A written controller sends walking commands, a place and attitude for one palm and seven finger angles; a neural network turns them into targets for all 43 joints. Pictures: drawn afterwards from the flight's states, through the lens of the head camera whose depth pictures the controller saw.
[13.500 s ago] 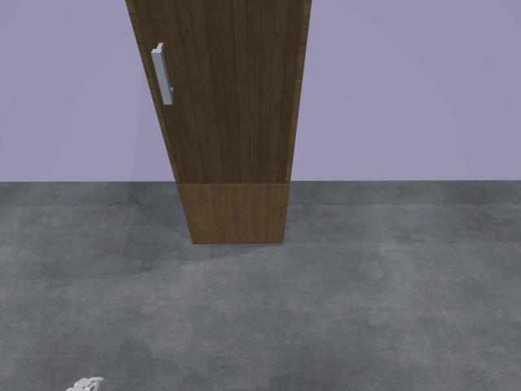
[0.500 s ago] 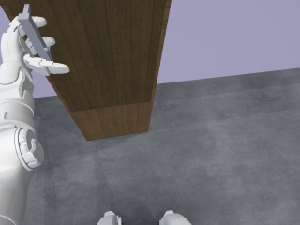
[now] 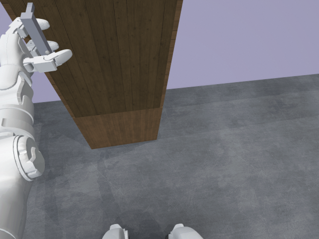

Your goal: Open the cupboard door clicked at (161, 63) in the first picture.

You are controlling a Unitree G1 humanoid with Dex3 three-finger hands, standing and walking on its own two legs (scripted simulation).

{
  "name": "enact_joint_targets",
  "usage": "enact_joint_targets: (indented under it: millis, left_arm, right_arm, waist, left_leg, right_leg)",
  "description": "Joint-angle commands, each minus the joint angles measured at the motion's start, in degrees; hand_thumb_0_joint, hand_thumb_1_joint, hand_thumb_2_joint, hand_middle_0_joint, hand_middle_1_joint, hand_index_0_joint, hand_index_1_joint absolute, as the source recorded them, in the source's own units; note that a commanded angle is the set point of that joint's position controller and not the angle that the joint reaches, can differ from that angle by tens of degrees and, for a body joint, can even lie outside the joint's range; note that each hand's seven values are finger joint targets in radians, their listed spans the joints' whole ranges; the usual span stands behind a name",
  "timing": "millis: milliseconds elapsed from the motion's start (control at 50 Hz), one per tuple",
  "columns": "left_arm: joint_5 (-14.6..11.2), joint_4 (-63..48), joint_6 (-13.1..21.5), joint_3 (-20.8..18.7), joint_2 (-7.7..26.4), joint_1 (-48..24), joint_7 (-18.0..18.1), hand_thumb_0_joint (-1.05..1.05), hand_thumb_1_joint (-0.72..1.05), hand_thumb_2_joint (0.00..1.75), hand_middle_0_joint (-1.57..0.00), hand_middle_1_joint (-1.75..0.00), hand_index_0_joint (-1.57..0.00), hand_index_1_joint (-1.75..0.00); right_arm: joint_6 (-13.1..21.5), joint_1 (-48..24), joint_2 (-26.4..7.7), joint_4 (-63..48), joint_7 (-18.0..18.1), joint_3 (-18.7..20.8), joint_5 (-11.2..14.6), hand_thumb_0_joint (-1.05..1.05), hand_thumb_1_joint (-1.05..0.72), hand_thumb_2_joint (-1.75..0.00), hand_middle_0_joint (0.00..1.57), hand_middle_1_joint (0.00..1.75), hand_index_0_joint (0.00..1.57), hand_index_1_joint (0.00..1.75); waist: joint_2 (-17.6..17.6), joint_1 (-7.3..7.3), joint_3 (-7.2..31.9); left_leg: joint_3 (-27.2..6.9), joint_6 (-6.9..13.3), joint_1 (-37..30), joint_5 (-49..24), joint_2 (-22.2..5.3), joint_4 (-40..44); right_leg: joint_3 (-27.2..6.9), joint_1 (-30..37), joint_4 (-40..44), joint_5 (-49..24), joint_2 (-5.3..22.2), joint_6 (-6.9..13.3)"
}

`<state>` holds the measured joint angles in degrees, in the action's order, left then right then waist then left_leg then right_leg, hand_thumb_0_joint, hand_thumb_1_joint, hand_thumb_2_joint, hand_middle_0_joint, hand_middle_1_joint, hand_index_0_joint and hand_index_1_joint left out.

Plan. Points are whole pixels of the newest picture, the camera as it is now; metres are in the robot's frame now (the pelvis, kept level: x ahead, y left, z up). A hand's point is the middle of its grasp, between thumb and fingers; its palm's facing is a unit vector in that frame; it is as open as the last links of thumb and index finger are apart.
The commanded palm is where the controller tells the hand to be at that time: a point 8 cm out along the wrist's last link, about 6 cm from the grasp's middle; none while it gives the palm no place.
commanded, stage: close the thumb around the handle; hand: left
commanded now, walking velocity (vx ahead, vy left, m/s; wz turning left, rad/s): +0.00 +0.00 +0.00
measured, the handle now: (41, 37) +0.59 +0.23 +0.13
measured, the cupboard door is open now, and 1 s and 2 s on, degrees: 0 18 47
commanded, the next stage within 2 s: pull the door open along its arc in 0.32 s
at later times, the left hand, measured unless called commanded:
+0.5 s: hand (50, 51) +0.54 +0.20 +0.13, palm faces +0.08 -1.00 +0.01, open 5.5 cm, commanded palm +0.50 +0.24 +0.13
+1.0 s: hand (62, 84) +0.44 +0.17 +0.13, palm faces +0.15 -0.99 +0.07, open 6.0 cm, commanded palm +0.41 +0.21 +0.13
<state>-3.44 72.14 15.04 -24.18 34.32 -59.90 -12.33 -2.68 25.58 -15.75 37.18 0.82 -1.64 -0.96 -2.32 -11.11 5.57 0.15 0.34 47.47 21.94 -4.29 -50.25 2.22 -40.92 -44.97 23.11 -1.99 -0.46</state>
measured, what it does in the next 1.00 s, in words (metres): stands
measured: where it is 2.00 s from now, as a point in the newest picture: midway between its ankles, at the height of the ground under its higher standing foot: outside the picture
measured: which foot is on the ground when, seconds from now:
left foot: down 0.00-1.00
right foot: down 0.00-1.00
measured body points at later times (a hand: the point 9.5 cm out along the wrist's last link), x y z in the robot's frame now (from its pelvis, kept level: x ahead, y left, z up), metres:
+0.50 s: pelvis +0.01 +0.00 +0.00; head +0.11 +0.02 +0.44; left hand +0.52 +0.26 +0.13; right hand -0.03 -0.26 -0.11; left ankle +0.01 +0.11 -0.70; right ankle -0.02 -0.13 -0.70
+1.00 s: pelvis +0.01 +0.00 +0.02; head +0.06 -0.01 +0.46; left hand +0.43 +0.22 +0.13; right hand +0.10 -0.26 -0.10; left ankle +0.01 +0.11 -0.70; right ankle -0.02 -0.13 -0.70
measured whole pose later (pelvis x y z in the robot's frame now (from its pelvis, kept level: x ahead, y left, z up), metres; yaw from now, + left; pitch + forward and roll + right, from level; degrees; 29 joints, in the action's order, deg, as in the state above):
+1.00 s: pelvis +0.01 +0.00 +0.02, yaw +0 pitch +11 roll -2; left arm -9.7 37.6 9.1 -16.6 12.6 -30.4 -1.9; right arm -2.0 18.8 -14.3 34.6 0.5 0.0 0.8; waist -3.0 -3.7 6.8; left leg 1.8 0.0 33.2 21.5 -3.3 -43.8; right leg 0.8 -27.9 -40.3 23.3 -1.0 -0.4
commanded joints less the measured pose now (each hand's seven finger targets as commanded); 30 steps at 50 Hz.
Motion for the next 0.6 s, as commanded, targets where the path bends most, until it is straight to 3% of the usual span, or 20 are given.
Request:
enact_joint_targets:
  millis: [0, 20, 60, 100, 200, 220, 280, 320, 360, 400, 420, 440, 500, 580]
  left_arm:
    - [-0.6, -13.3, 4.4, -1.4, 14.6, -29.0, 0.7, 0.0, 0.62, 0.78, -0.38, -1.32, -0.38, -1.32]
    - [-0.8, -14.4, 4.5, -0.7, 13.5, -29.4, 0.8, 0.0, 0.68, 0.8, -0.38, -1.33, -0.38, -1.33]
    - [-0.6, -12.6, 4.2, -1.9, 14.6, -27.6, 1.2, 0.0, 0.79, 0.85, -0.39, -1.34, -0.39, -1.34]
    - [-0.4, -13.2, 4.3, -2.2, 14.9, -27.5, 1.3, 0.0, 0.9, 0.9, -0.4, -1.35, -0.4, -1.35]
    - [-0.3, -13.8, 4.4, -3.2, 15.9, -24.8, 1.0, 0.0, 0.9, 0.9, -0.4, -1.35, -0.4, -1.35]
    - [-0.5, -14.4, 4.2, -0.9, 13.1, -26.0, 0.8, 0.0, 0.9, 0.9, -0.4, -1.35, -0.4, -1.35]
    - [-1.1, -14.6, 4.2, -4.8, 16.7, -24.9, 1.1, 0.0, 0.9, 0.9, -0.4, -1.35, -0.4, -1.35]
    - [-1.2, -14.0, 4.0, -3.3, 14.9, -24.9, 0.9, 0.0, 0.9, 0.9, -0.4, -1.35, -0.4, -1.35]
    - [-1.0, -14.7, 4.2, -3.5, 15.4, -24.0, 0.8, 0.0, 0.9, 0.9, -0.4, -1.35, -0.4, -1.35]
    - [-0.9, -14.5, 4.4, -3.9, 16.1, -23.8, 0.9, 0.0, 0.9, 0.9, -0.4, -1.35, -0.4, -1.35]
    - [-1.1, -14.8, 4.2, -0.6, 12.2, -26.6, 1.0, 0.0, 0.9, 0.9, -0.4, -1.35, -0.4, -1.35]
    - [-1.1, -14.9, 4.3, -1.8, 12.9, -25.6, 1.1, 0.0, 0.9, 0.9, -0.4, -1.35, -0.4, -1.35]
    - [-1.0, -18.0, 5.1, -2.8, 13.4, -21.9, 1.2, 0.0, 0.9, 0.9, -0.4, -1.35, -0.4, -1.35]
    - [-2.8, -21.0, 4.7, -2.4, 10.4, -14.4, 0.9, 0.0, 0.9, 0.9, -0.4, -1.35, -0.4, -1.35]
  right_arm:
    - [1.1, 10.8, -10.4, -2.0, 0.7, 3.8, 0.0, 0.0, -0.9, -0.9, 0.2, 0.3, 0.2, 0.3]
    - [1.2, 10.8, -10.2, -2.0, 0.5, 3.8, -0.1, 0.0, -0.9, -0.9, 0.2, 0.3, 0.2, 0.3]
    - [1.0, 10.9, -10.4, -2.2, 0.5, 3.8, -0.1, 0.0, -0.9, -0.9, 0.2, 0.3, 0.2, 0.3]
    - [1.0, 11.0, -10.3, -2.4, 0.4, 3.7, -0.2, 0.0, -0.9, -0.9, 0.2, 0.3, 0.2, 0.3]
    - [0.5, 10.7, -10.2, -3.0, 0.3, 3.8, 0.0, 0.0, -0.9, -0.9, 0.2, 0.3, 0.2, 0.3]
    - [0.5, 10.5, -10.0, -3.0, 0.2, 3.8, 0.1, 0.0, -0.9, -0.9, 0.2, 0.3, 0.2, 0.3]
    - [0.4, 11.0, -10.4, -2.8, 0.4, 3.9, -0.1, 0.0, -0.9, -0.9, 0.2, 0.3, 0.2, 0.3]
    - [0.5, 10.8, -10.1, -2.8, 0.3, 3.9, 0.0, 0.0, -0.9, -0.9, 0.2, 0.3, 0.2, 0.3]
    - [0.4, 10.5, -10.1, -3.0, 0.3, 4.0, 0.1, 0.0, -0.9, -0.9, 0.2, 0.3, 0.2, 0.3]
    - [0.3, 10.5, -10.1, -3.0, 0.3, 3.9, 0.1, 0.0, -0.9, -0.9, 0.2, 0.3, 0.2, 0.3]
    - [0.3, 10.2, -9.8, -2.8, 0.3, 3.8, 0.1, 0.0, -0.9, -0.9, 0.2, 0.3, 0.2, 0.3]
    - [0.4, 10.7, -9.9, -2.6, 0.2, 4.1, 0.0, 0.0, -0.9, -0.9, 0.2, 0.3, 0.2, 0.3]
    - [0.3, 10.4, -9.9, -3.2, 0.0, 4.3, -0.1, 0.0, -0.9, -0.9, 0.2, 0.3, 0.2, 0.3]
    - [0.1, 9.0, -9.7, -4.6, -0.4, 4.5, 0.3, 0.0, -0.9, -0.9, 0.2, 0.3, 0.2, 0.3]
  waist:
    - [-8.0, -1.08, 25.5]
    - [-8.8, -1.12, 26.8]
    - [-6.2, -1.02, 25.5]
    - [-6.5, -0.69, 26.3]
    - [-6.8, 0.26, 26.2]
    - [-6.9, -0.67, 25.6]
    - [-6.0, 0.56, 26.5]
    - [-5.4, 0.0, 25.9]
    - [-6.8, 0.55, 25.9]
    - [-6.0, 0.52, 25.8]
    - [-6.3, -1.04, 24.4]
    - [-5.7, -0.29, 24.7]
    - [-9.3, 1.64, 28.9]
    - [-5.6, 3.14, 28.3]
  left_leg:
    - [-2.5, 1.4, -25.8, -22.8, 1.9, 2.9]
    - [-2.4, 1.4, -26.7, -24.0, 2.0, 2.7]
    - [-2.4, 1.4, -25.2, -23.2, 1.9, 2.7]
    - [-2.3, 1.5, -25.3, -24.4, 2.0, 2.8]
    - [-1.8, 1.4, -25.0, -25.8, 2.0, 2.8]
    - [-1.7, 1.5, -25.4, -24.8, 2.1, 2.8]
    - [-2.0, 1.4, -25.4, -25.9, 2.1, 2.9]
    - [-1.7, 1.5, -25.0, -25.5, 2.1, 3.1]
    - [-1.5, 1.4, -25.1, -25.5, 2.1, 3.2]
    - [-1.5, 1.5, -24.7, -25.5, 2.2, 3.2]
    - [-1.4, 1.5, -24.6, -24.2, 2.2, 3.1]
    - [-1.8, 1.4, -25.0, -24.4, 2.1, 3.1]
    - [-2.0, 1.0, -28.7, -29.2, 2.0, 2.9]
    - [-1.3, 1.2, -27.9, -29.6, 2.2, 3.7]
  right_leg:
    - [0.0, 2.5, 4.2, -20.8, -2.0, 0.6]
    - [0.0, 2.7, 4.0, -21.8, -2.1, 0.6]
    - [0.1, 3.0, 4.0, -21.3, -2.1, 0.5]
    - [0.1, 3.9, 3.8, -22.8, -2.1, 0.4]
    - [0.0, 5.4, 3.7, -24.8, -2.2, 0.5]
    - [0.1, 4.2, 4.0, -23.8, -2.3, 0.4]
    - [0.1, 5.9, 3.8, -24.6, -2.4, 0.7]
    - [0.1, 5.9, 4.0, -25.0, -2.3, 0.4]
    - [-0.1, 6.1, 4.1, -25.0, -2.3, 0.5]
    - [-0.2, 6.5, 3.9, -25.4, -2.2, 0.4]
    - [-0.1, 4.9, 4.3, -24.3, -2.3, 0.3]
    - [0.1, 5.1, 4.2, -23.9, -2.3, 0.4]
    - [0.3, 5.6, 3.3, -25.7, -2.3, 0.9]
    - [0.4, 9.2, 3.7, -27.9, -2.6, 0.9]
